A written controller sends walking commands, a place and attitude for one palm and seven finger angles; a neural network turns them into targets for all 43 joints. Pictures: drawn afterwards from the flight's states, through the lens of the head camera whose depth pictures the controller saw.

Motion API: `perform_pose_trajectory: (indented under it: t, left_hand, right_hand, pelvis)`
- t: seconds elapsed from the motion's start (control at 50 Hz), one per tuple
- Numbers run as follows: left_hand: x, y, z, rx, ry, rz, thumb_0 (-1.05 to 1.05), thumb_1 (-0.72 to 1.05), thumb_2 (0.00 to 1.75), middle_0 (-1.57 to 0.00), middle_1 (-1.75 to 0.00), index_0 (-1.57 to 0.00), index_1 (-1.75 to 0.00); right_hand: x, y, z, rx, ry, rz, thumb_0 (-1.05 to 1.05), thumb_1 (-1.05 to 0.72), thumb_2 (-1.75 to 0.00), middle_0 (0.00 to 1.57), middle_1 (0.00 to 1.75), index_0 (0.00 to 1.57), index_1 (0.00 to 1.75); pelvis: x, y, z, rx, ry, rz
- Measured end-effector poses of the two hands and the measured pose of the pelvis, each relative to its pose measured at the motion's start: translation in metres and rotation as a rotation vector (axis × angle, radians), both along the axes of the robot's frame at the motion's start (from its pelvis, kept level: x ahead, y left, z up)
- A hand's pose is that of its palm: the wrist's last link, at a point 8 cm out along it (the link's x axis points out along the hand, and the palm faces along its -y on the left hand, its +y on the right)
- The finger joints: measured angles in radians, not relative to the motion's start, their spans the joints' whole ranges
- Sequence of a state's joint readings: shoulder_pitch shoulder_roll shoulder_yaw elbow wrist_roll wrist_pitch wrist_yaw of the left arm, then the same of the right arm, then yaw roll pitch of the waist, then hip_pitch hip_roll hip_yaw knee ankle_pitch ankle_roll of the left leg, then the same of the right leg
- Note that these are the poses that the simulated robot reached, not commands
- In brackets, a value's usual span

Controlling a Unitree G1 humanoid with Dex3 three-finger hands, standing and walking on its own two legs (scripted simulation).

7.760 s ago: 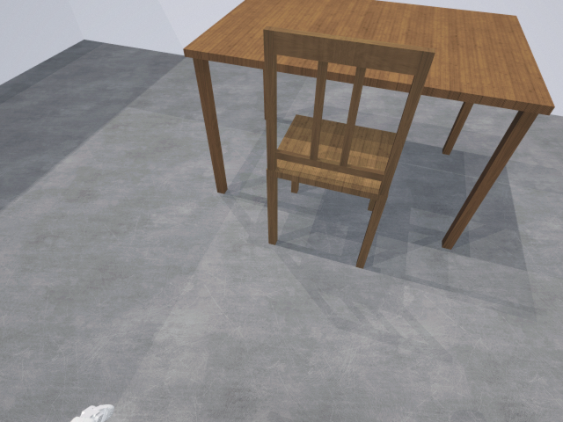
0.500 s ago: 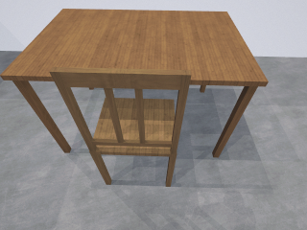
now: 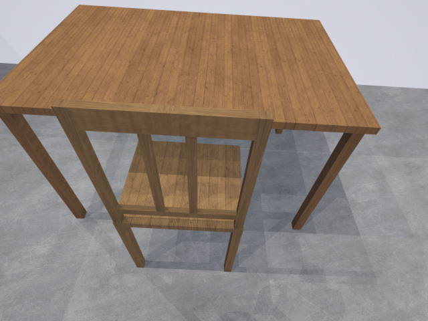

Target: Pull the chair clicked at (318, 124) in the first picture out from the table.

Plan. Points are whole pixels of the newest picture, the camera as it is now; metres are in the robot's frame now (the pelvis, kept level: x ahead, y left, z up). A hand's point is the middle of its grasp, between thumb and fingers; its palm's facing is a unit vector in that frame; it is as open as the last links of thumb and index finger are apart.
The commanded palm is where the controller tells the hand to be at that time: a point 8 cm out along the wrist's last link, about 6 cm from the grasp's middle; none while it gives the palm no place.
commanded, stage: come to a stop and stand still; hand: left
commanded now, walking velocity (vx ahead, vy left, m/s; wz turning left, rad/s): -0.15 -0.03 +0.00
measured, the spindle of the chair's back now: (153, 176) +0.46 +0.18 -0.07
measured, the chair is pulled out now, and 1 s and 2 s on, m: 0.00 0.00 0.00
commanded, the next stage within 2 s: look again from close up in 1.04 s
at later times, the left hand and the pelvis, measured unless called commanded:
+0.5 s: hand out of the picture +0.05 +0.16 -0.17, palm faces +0.07 -0.97 -0.24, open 7.2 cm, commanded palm none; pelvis +0.01 -0.02 +0.00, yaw +1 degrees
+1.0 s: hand out of the picture +0.03 +0.15 -0.15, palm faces +0.04 -0.96 -0.27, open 7.3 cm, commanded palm none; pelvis +0.01 -0.04 +0.01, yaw +1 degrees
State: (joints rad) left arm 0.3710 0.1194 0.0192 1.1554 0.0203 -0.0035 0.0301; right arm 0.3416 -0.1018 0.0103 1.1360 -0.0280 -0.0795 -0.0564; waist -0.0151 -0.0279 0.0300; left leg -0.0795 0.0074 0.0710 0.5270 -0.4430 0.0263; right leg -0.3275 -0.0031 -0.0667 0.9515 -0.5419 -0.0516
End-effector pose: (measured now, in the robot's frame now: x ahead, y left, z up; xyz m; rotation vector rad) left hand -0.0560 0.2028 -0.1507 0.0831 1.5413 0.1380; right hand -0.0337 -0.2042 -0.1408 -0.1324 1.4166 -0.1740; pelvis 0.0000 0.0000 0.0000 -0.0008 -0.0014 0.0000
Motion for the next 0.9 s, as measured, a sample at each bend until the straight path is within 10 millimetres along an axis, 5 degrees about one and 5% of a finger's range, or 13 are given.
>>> perform_pose_trajectory:
  t: [0.14, 0.26, 0.44, 0.64, 0.9]
  left_hand:
    - [0.081, 0.018, 0.012, 0.111, -0.196, 0.002, 0.03, 0.94, 0.90, -0.20, -0.30, -0.20, -0.30]
    - [0.101, 0.018, 0.014, 0.142, -0.233, -0.019, 0.01, 0.93, 0.90, -0.20, -0.30, -0.20, -0.29]
    - [0.105, 0.006, 0.014, 0.101, -0.251, -0.011, 0.00, 0.94, 0.90, -0.20, -0.30, -0.20, -0.30]
    - [0.074, 0.009, 0.029, 0.149, -0.218, -0.031, 0.00, 0.92, 0.90, -0.20, -0.30, -0.20, -0.30]
    - [0.070, -0.006, 0.037, 0.148, -0.182, -0.038, 0.01, 0.91, 0.90, -0.20, -0.30, -0.20, -0.30]
  right_hand:
    - [-0.004, -0.003, -0.008, 0.062, 0.124, 0.028, 0.00, -0.91, -0.89, 0.20, 0.30, 0.20, 0.30]
    - [0.025, -0.027, -0.018, 0.039, 0.082, 0.004, 0.00, -0.91, -0.89, 0.20, 0.30, 0.20, 0.30]
    - [0.055, -0.038, -0.004, 0.006, -0.041, 0.038, 0.00, -0.91, -0.90, 0.20, 0.30, 0.19, 0.30]
    - [0.078, -0.040, -0.013, 0.047, -0.194, 0.045, 0.01, -0.93, -0.90, 0.20, 0.30, 0.20, 0.30]
    - [0.023, -0.045, -0.015, 0.090, -0.017, 0.041, 0.01, -0.92, -0.90, 0.20, 0.30, 0.19, 0.30]
  pelvis:
    - [0.017, -0.014, -0.001, 0.008, -0.028, 0.036]
    - [0.018, -0.022, -0.006, 0.005, -0.020, 0.061]
    - [0.009, -0.022, 0.002, 0.030, -0.023, 0.020]
    - [0.007, -0.021, 0.001, 0.026, -0.030, 0.016]
    - [0.010, -0.036, 0.007, 0.030, -0.011, 0.019]
